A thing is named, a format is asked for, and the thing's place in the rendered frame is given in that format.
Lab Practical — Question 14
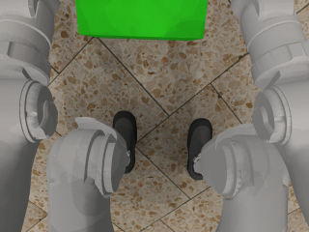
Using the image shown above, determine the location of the left robot shin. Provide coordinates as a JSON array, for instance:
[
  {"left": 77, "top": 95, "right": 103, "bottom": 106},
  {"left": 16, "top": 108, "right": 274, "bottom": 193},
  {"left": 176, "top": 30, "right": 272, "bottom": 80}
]
[{"left": 45, "top": 117, "right": 130, "bottom": 183}]

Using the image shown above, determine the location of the right robot forearm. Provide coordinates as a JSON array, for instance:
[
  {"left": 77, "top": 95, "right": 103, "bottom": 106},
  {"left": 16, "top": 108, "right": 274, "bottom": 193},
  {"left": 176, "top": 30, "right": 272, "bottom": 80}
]
[{"left": 230, "top": 0, "right": 309, "bottom": 89}]

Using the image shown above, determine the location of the left robot upper arm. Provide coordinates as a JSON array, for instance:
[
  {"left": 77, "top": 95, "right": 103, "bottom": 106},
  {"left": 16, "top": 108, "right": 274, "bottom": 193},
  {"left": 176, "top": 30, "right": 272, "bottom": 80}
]
[{"left": 0, "top": 78, "right": 58, "bottom": 232}]

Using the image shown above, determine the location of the left robot foot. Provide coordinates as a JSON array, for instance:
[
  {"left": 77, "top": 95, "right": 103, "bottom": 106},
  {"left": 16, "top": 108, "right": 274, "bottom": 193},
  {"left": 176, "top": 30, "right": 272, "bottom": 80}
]
[{"left": 112, "top": 110, "right": 137, "bottom": 174}]

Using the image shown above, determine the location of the carton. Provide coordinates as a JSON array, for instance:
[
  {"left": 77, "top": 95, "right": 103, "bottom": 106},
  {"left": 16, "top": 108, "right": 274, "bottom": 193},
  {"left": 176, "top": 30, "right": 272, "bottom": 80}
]
[{"left": 75, "top": 0, "right": 208, "bottom": 41}]

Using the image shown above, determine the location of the left robot forearm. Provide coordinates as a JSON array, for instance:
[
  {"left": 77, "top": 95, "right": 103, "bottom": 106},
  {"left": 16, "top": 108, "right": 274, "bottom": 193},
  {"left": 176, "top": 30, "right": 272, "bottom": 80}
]
[{"left": 0, "top": 0, "right": 60, "bottom": 86}]

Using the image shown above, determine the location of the right robot upper arm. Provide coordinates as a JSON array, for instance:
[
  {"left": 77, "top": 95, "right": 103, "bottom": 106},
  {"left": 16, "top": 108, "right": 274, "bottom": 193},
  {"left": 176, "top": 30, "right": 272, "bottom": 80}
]
[{"left": 251, "top": 78, "right": 309, "bottom": 226}]

